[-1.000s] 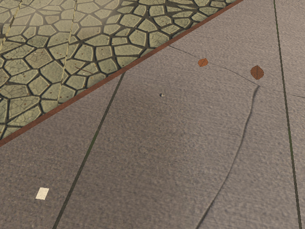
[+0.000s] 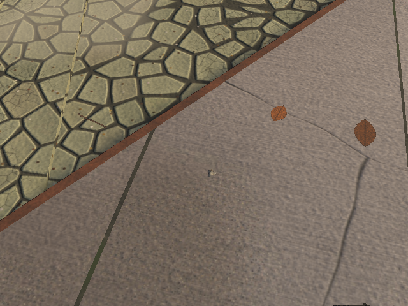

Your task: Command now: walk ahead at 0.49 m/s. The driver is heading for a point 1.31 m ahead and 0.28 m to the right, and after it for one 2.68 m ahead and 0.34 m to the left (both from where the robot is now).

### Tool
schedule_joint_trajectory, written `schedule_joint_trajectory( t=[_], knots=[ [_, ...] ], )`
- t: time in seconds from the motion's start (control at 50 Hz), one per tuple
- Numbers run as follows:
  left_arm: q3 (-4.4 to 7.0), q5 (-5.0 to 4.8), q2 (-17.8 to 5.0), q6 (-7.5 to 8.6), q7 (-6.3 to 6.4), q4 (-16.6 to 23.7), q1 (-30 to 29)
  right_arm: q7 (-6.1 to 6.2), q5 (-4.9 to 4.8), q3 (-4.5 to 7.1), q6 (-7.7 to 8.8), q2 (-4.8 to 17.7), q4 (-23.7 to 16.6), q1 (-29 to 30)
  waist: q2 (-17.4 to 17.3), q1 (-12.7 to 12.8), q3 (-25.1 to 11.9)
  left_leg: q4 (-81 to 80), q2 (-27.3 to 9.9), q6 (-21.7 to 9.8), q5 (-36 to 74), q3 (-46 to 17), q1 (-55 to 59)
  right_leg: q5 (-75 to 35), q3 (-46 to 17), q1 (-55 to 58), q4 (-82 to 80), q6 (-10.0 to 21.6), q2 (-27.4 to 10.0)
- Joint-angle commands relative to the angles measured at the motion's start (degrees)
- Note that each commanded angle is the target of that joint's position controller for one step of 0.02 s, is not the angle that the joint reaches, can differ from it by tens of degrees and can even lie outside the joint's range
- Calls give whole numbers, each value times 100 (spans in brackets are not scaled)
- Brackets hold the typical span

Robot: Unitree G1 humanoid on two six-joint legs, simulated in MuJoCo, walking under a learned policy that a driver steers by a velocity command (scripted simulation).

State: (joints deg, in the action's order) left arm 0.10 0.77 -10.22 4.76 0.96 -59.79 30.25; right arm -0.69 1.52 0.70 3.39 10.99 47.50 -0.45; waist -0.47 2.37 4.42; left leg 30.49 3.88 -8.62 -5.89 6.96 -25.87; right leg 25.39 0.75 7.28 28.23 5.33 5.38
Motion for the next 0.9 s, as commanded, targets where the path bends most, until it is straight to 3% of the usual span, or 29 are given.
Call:
schedule_joint_trajectory(
  t=[0.02, 0.04, 0.06, 0.08, 0.12, 0.14, 0.18, 0.24, 0.34, 0.44, 0.48, 0.5, 0.52, 0.54, 0.56, 0.58, 0.6, 0.62, 0.64, 0.68, 0.7, 0.76, 0.82, 0.9],
  knots=[
    [106, -129, -330, 39, -66, 436, 515, 96, 74, 476, -42, 1445, 536, -2709, -1252, -746, -2080, -1032, -2734, -1488, -1001, -4793, 4544, 392, -169, -3744, 5478, -72, 125],
    [186, 26, -826, 28, -49, 513, -14, 24, -126, 452, -45, 1194, 445, -2039, -287, -698, -1269, -1602, -2464, -1375, -1964, -4470, 3691, -158, -520, -4309, 5417, 87, -303],
    [228, 43, -901, 52, -92, 678, -564, 3, -144, 365, -11, 860, 360, -1546, -103, -553, -539, -1896, -2308, -1225, -2107, -3742, 2831, -604, -471, -4371, 5120, 114, -538],
    [232, 55, -814, 51, -114, 706, -733, -15, -103, 297, 43, 588, 419, -1410, 219, -349, -73, -2132, -2095, -1020, -1556, -3240, 2079, -763, -446, -4145, 4715, 113, -724],
    [187, 142, -522, -98, -174, 660, -619, 25, -71, 200, 172, 375, 620, -1540, 137, -38, 9, -2287, -1685, -689, -664, -2411, 1347, -877, -443, -3539, 4155, -10, -943],
    [172, 149, -415, -150, -203, 641, -591, 30, -79, 195, 232, 393, 715, -1697, 70, 1, -3, -2333, -1594, -653, -291, -2169, 1247, -928, -370, -3452, 3998, -66, -966],
    [177, 146, -407, -210, -240, 751, -881, 25, -104, 220, 305, 569, 862, -1944, -45, 18, 55, -2462, -1470, -616, 72, -1776, 1212, -1215, -221, -3696, 3631, -168, -1081],
    [189, 120, -510, -246, -258, 1046, -1786, 13, -119, 209, 298, 654, 977, -2282, -93, -164, 221, -2592, -1312, -464, 518, -1441, 1486, -1945, -12, -4339, 2839, -311, -1229],
    [128, 43, -420, -234, -278, 1337, -2855, 47, -121, 151, 278, 626, 1156, -2889, -260, -526, 171, -2401, -1180, -137, 1459, -1099, 2173, -2757, 271, -4415, 1451, -391, -1047],
    [122, 42, -470, -184, -266, 1573, -3549, 136, -16, 134, 230, 688, 1326, -3254, -351, -700, 218, -1970, -1488, -275, 2272, -1132, 3234, -2322, 355, -4537, 717, -240, -824],
    [151, 38, -530, -133, -250, 1578, -3415, 171, 8, 150, 219, 757, 1351, -3120, -391, -521, 177, -1628, -1603, -247, 3052, -1068, 3398, -1869, 388, -4136, 433, -63, -686],
    [188, 45, -588, -104, -219, 1478, -3074, 185, 5, 161, 217, 806, 1345, -2994, -433, -334, 21, -1247, -1595, -172, 3835, -990, 3353, -1625, 449, -3581, 284, 45, -517],
    [251, 54, -683, -65, -175, 1256, -2406, 183, -6, 173, 207, 861, 1353, -2912, -438, -54, -307, -538, -1530, -99, 4421, -917, 3285, -1556, 504, -2785, 68, 173, -326],
    [343, 109, -846, -5, -117, 910, -1386, 170, -47, 165, 199, 857, 1326, -2793, -294, 382, -824, 555, -1326, 15, 4100, -722, 2778, -1833, 438, -1471, -236, 350, -350],
    [483, 262, -1319, 38, -44, 699, -327, 155, -106, 103, 223, 682, 1117, -2729, 172, 729, -1566, 2211, -1058, 114, 2150, -534, 1522, -1387, -864, 97, -236, 670, -1578],
    [600, 277, -1738, -7, -76, 635, -122, 97, -306, 24, 209, 132, 1097, -3454, 1480, 391, -2241, 4300, 44, 365, -2252, -306, -504, -1240, -3638, 1453, -804, 1553, -3107],
    [544, 50, -1348, -68, -141, 654, -503, 126, -131, 192, 190, 767, 1131, -3001, 437, 342, -1758, 4628, -228, 257, -2142, -1048, -1014, -952, -3675, 932, -1133, 1353, -2769],
    [462, -4, -1086, -53, -163, 725, -1132, 98, -117, 213, 219, 719, 932, -2503, 379, 88, -921, 4415, -469, 246, -1550, -1039, -1130, -1202, -2737, 65, -1311, 1158, -2569],
    [399, 15, -803, -7, -188, 739, -1431, 81, -105, 199, 230, 608, 882, -2262, 173, -57, -548, 4131, -647, 272, -1210, -997, -941, -1820, -2176, -606, -1522, 1004, -2322],
    [289, -2, -454, 56, -153, 578, -1452, 16, 33, 189, 85, 395, 899, -2302, 310, -372, -319, 3669, -841, 383, -1016, -944, -453, -2369, -1364, -1355, -1750, 688, -1871],
    [273, -4, -431, 97, -142, 488, -1292, -22, 50, 186, 22, 306, 910, -2335, 364, -415, -326, 3565, -834, 432, -977, -885, -330, -2624, -1203, -1470, -1809, 668, -1806],
    [305, -33, -651, 169, -120, 281, -894, -91, 73, 199, -83, 285, 752, -1918, 361, -467, -152, 3225, -921, 556, -625, -707, -692, -2956, -830, -1559, -2015, 683, -1676],
    [273, -26, -649, 154, -120, 177, -564, -106, 40, 193, -110, 354, 460, -1070, 371, -308, 76, 2518, -1012, 668, -4, -556, -1190, -3120, -625, -1445, -2170, 638, -1562],
    [238, -22, -656, 153, -99, 67, -182, -112, -24, 116, -86, 276, 188, -202, 409, -85, 159, 1296, -882, 692, 586, -354, -1081, -3531, -397, -1163, -2161, 538, -1491]
  ],
)
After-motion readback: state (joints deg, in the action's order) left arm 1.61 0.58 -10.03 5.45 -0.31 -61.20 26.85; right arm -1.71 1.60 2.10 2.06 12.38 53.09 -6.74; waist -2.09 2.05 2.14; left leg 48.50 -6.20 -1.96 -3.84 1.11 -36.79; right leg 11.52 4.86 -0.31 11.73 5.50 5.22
